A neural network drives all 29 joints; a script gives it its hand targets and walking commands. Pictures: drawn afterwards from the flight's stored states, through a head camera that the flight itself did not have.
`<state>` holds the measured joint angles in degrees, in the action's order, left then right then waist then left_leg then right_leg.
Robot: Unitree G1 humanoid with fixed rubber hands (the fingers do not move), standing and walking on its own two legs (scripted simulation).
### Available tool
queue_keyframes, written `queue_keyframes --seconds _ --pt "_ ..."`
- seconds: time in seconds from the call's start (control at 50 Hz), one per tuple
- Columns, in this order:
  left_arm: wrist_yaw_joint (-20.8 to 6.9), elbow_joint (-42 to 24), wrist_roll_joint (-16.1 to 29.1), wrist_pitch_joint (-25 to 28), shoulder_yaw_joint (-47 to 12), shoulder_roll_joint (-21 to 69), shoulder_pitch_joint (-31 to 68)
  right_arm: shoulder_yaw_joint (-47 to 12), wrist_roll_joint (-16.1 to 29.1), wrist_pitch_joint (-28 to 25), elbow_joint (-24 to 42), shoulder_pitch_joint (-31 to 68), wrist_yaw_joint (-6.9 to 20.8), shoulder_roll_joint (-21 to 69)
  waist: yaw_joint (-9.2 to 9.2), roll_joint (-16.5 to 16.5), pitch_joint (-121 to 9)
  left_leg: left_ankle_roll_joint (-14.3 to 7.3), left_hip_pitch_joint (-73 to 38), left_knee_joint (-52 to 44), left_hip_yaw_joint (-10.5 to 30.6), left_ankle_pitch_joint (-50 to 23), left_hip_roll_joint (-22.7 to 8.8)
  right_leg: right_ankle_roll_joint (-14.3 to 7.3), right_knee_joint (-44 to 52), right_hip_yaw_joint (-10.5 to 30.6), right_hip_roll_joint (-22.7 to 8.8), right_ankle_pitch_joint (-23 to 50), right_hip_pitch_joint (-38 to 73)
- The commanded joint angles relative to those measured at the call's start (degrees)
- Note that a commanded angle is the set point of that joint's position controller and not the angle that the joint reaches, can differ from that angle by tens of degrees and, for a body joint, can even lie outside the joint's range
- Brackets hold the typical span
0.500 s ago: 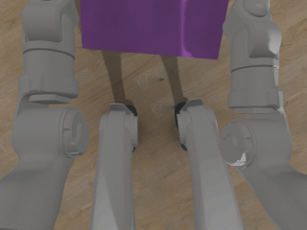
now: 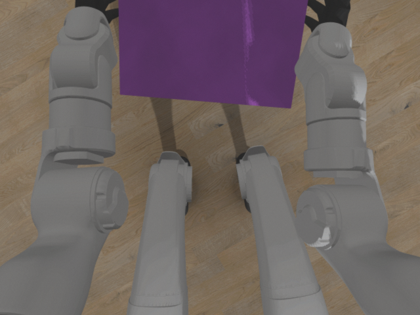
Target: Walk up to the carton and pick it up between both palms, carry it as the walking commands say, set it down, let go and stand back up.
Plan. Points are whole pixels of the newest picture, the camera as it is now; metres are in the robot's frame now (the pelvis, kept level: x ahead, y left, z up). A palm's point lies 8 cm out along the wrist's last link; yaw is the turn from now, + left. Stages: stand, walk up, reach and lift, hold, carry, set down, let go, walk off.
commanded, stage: reach and lift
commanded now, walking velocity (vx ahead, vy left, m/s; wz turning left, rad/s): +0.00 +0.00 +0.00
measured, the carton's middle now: (212, 27) +0.55 -0.01 -0.16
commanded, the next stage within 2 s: none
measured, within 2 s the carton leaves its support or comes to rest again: neither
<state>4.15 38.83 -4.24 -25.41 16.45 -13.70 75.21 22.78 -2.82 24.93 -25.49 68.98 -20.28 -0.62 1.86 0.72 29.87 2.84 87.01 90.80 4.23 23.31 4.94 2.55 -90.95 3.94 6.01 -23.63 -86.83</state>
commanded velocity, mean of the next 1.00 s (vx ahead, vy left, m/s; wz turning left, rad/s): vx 0.00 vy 0.00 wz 0.00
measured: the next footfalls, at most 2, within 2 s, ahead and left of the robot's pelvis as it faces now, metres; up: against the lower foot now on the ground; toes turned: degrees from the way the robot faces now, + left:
none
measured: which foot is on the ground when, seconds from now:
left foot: down 0.00-1.00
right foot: down 0.00-1.00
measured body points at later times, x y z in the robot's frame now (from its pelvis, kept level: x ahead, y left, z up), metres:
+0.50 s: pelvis +0.01 +0.00 +0.06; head +0.30 -0.01 +0.40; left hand +0.54 +0.15 -0.02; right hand +0.50 -0.17 -0.02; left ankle +0.16 +0.12 -0.52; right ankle +0.16 -0.12 -0.52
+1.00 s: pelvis +0.10 +0.00 +0.16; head +0.23 +0.00 +0.59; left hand +0.52 +0.15 +0.12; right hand +0.49 -0.18 +0.12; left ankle +0.16 +0.12 -0.52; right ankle +0.16 -0.12 -0.52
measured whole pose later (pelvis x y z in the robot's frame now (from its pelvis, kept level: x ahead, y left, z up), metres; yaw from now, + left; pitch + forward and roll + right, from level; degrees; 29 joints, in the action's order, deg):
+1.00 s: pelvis +0.10 +0.00 +0.16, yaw +1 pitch +25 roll +0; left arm -3.8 44.7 -18.2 -20.3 24.0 -0.2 40.4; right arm 30.1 -17.6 20.6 -35.7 36.7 -1.1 6.9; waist 3.0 0.9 -9.7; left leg 1.1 58.7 51.5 6.4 17.5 4.5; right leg 1.1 -51.9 6.1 4.2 -18.2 -58.5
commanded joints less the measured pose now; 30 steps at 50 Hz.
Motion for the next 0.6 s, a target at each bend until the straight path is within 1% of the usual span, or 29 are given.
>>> queue_keyframes --seconds 0.0,0.02,0.04,0.06,0.08,0.1,0.12,0.14,0.16,0.18,0.2,0.22,0.26,0.28,0.3,0.32,0.34,0.36,0.38,0.4,0.42,0.44,0.46,0.48,0.5,0.52,0.54,0.56,0.58 --pt "-20.55 -8.83 12.7 3.27 -32.87 65.82 35.16 -44.25 13.11 -0.14 1.37 41.73 32.14 60.19 -1.41 0.72 -140.16 -2.54 -33.39 -10.37 -7.02 -5.89 3.2 -0.58 10.82 -7.0 2.99 6.55 35.85" --pt "-20.69 -8.11 11.77 3.4 -31.61 65.19 36.49 -42.52 11.75 -0.15 -0.31 41.81 32.02 59.03 0.56 -0.11 -137.37 -2.69 -31.11 -10.39 -6.54 -4.11 3.1 -0.39 11.04 -7.29 3.08 5.09 34.69" --pt "-20.55 -9.7 12.78 3.71 -32.98 66.11 36.11 -44.99 13.17 -0.47 2.0 42.02 31.9 60.06 -1.32 0.57 -140.87 -2.7 -33.66 -11.17 -7.09 -5.57 3.25 -0.06 12.03 -6.57 2.77 6.72 38.35" --pt "-20.52 -9.46 13.35 3.62 -34.2 67.07 35.58 -44.04 12.58 -0.67 1.52 41.06 31.85 59.57 0.96 0.29 -141.24 -2.47 -34.94 -11.5 -6.15 -5.94 3.21 -0.43 11.78 -7.42 3.29 7.14 37.52" --pt "-20.55 -8.38 12.68 3.54 -33.04 65.8 36.62 -43.83 12.41 -0.62 1.67 41.92 31.88 58.67 -0.72 1.81 -138.44 -2.4 -34.08 -12.57 -6.71 -3.98 3.19 -0.42 12.46 -7.07 2.7 5.21 36.23" --pt "-20.65 -7.69 12.74 3.39 -33.56 66.58 35.91 -43.79 12.54 -0.83 2.06 42.48 31.94 58.55 -0.33 1.41 -138.11 -2.47 -35.43 -13.34 -6.43 -3.98 2.91 -0.66 13.27 -7.2 2.92 4.86 36.17" --pt "-20.43 -11.22 13.57 3.6 -35.35 66.92 37.09 -45.57 13.21 -0.9 4.79 41.94 31.9 59.55 0.19 2.05 -142.58 -2.19 -38.29 -13.05 -6.58 -5.72 3.21 -0.73 13.56 -6.7 3.26 6.66 39.05" --pt "-20.43 -10.62 12.91 3.69 -34.47 66.83 35.98 -43.91 12.17 -0.56 1.32 40.3 31.71 60.0 1.13 1.43 -141.23 -2.27 -37.65 -13.03 -5.89 -5.1 3.11 -0.86 13.47 -6.98 3.1 6.22 38.53" --pt "-20.39 -8.67 13.11 3.59 -33.98 67.27 34.33 -45.07 12.03 -0.52 2.67 40.18 31.64 58.43 0.36 0.8 -140.2 -2.3 -38.21 -13.66 -5.96 -5.64 2.99 -0.62 14.17 -6.73 3.04 5.98 38.88" --pt "-20.59 -7.67 12.29 3.35 -33.59 67.86 33.1 -44.94 12.29 -0.79 2.02 40.28 31.94 58.77 -0.41 1.87 -138.25 -2.51 -37.64 -14.16 -5.95 -5.03 3.09 -0.68 15.14 -6.2 2.58 5.73 38.73" --pt "-20.5 -8.75 12.49 3.57 -34.34 69.07 31.78 -45.54 12.41 -0.65 2.34 38.76 32.19 60.68 -0.01 0.85 -140.61 -2.31 -40.03 -15.06 -5.68 -5.68 3.2 -0.53 15.44 -6.75 3.28 6.14 40.37" --pt "-20.46 -7.84 12.2 3.43 -33.7 67.75 31.85 -44.34 11.83 -0.27 0.02 37.4 32.36 59.68 0.41 1.2 -136.07 -2.49 -38.86 -16.05 -5.3 -3.58 2.8 -0.52 16.19 -6.5 2.79 4.19 37.8" --pt "-20.58 -9.33 13.01 3.55 -35.36 69.63 31.71 -45.14 12.43 -1.08 3.1 38.57 32.46 59.3 1.0 1.55 -138.72 -2.15 -41.94 -16.67 -5.05 -6.04 3.0 -0.6 16.88 -6.75 3.1 6.75 39.97" --pt "-20.39 -8.74 12.61 3.67 -35.43 69.81 30.07 -45.58 12.44 -1.12 3.08 37.54 32.41 59.72 0.63 1.96 -138.83 -2.34 -42.95 -17.18 -4.88 -6.66 3.01 -0.76 16.95 -6.59 3.19 7.0 39.89" --pt "-20.6 -7.94 11.68 3.69 -34.55 69.17 30.42 -43.9 10.9 -1.08 1.23 35.66 32.53 58.44 1.93 1.75 -135.93 -2.06 -40.63 -16.85 -5.04 -6.19 2.81 -1.06 17.41 -6.55 3.21 6.74 38.68" --pt "-20.33 -9.95 12.09 4.03 -35.25 69.3 30.72 -45.25 12.08 -1.46 2.38 36.25 32.68 59.7 0.15 2.54 -137.2 -2.03 -42.57 -17.22 -4.88 -7.02 2.89 -0.98 17.65 -6.1 2.94 7.26 39.61" --pt "-20.1 -11.78 13.29 4.09 -37.05 71.36 30.09 -46.06 12.83 -1.46 4.1 35.73 32.84 60.89 1.7 1.79 -139.53 -1.92 -45.35 -18.12 -4.3 -8.35 2.97 -0.79 17.99 -6.8 3.37 8.76 41.44" --pt "-20.05 -13.31 13.46 4.28 -37.2 69.55 31.1 -46.47 12.75 -1.35 3.7 34.88 32.66 60.82 0.93 2.09 -140.19 -1.96 -45.39 -18.19 -4.64 -8.7 3.12 -0.94 18.13 -6.3 3.41 9.42 42.25" --pt "-20.22 -11.25 12.18 4.26 -35.57 68.75 30.98 -46.04 11.88 -1.2 1.86 34.92 32.63 60.52 0.99 0.57 -136.27 -2.41 -42.81 -18.5 -4.71 -6.3 3.09 -0.6 18.91 -6.18 3.11 7.2 41.09" --pt "-20.45 -9.54 12.08 4.07 -35.45 69.08 29.66 -46.46 11.89 -1.11 2.5 34.61 32.45 61.04 0.66 0.38 -135.02 -2.54 -42.68 -19.59 -4.81 -5.06 3.06 -0.61 20.13 -5.79 2.76 6.03 42.99" --pt "-20.35 -8.81 11.21 4.18 -34.48 68.85 27.87 -45.53 11.6 -1.04 0.22 33.17 32.67 62.29 -0.63 0.95 -131.21 -2.51 -40.91 -20.27 -4.97 -4.37 2.96 -0.89 20.63 -5.39 2.86 5.7 42.28" --pt "-20.35 -10.05 11.31 4.33 -35.11 70.11 27.63 -46.87 12.38 -1.4 3.03 34.45 32.8 62.56 -0.46 0.6 -133.6 -2.51 -43.65 -20.6 -4.67 -5.96 3.04 -0.62 20.66 -5.63 3.16 6.91 43.99" --pt "-20.4 -7.84 11.7 3.87 -35.51 71.66 25.99 -46.61 12.73 -1.77 4.07 34.66 32.83 60.75 -0.2 2.95 -132.03 -2.24 -44.32 -21.11 -4.4 -6.37 2.83 -0.79 21.13 -5.68 3.06 7.12 42.7" --pt "-20.42 -7.58 11.33 3.85 -35.43 71.38 26.49 -45.0 11.24 -1.56 0.46 32.69 33.13 60.97 -0.39 3.45 -129.84 -2.22 -45.49 -22.82 -3.73 -4.84 2.79 -1.24 21.74 -6.27 2.76 5.25 41.7" --pt "-20.35 -8.44 11.35 4.17 -35.53 70.67 28.49 -44.38 10.83 -1.41 -0.83 31.37 33.31 61.57 1.32 2.23 -127.07 -2.03 -45.35 -22.97 -3.87 -3.87 2.33 -1.23 22.72 -6.25 3.16 4.03 39.53" --pt "-20.27 -9.74 11.75 4.16 -35.89 72.17 27.51 -43.3 10.28 -1.51 -0.17 30.24 33.37 61.7 1.55 3.67 -127.53 -1.67 -46.61 -23.44 -3.39 -4.39 2.33 -1.73 23.31 -6.06 3.0 5.05 40.54" --pt "-20.47 -8.39 11.78 4.23 -35.44 71.83 25.44 -44.87 11.03 -1.47 -0.77 29.69 33.16 63.05 0.9 2.98 -125.53 -1.82 -45.35 -23.89 -4.18 -6.33 2.68 -1.19 23.6 -6.0 2.73 7.07 42.73" --pt "-20.8 -6.99 10.74 4.43 -33.13 71.01 24.22 -45.02 10.36 -1.5 0.09 30.6 33.19 63.6 0.01 -0.35 -124.02 -2.44 -43.11 -23.81 -4.56 -5.47 2.9 -0.73 24.23 -5.99 2.91 6.19 43.45" --pt "-20.97 -5.69 10.19 4.58 -32.49 71.76 23.85 -43.27 9.11 -1.68 -0.89 28.31 33.0 62.29 2.79 1.07 -121.26 -2.17 -41.88 -24.27 -4.66 -4.82 2.84 -0.99 25.6 -5.4 2.84 6.54 44.22"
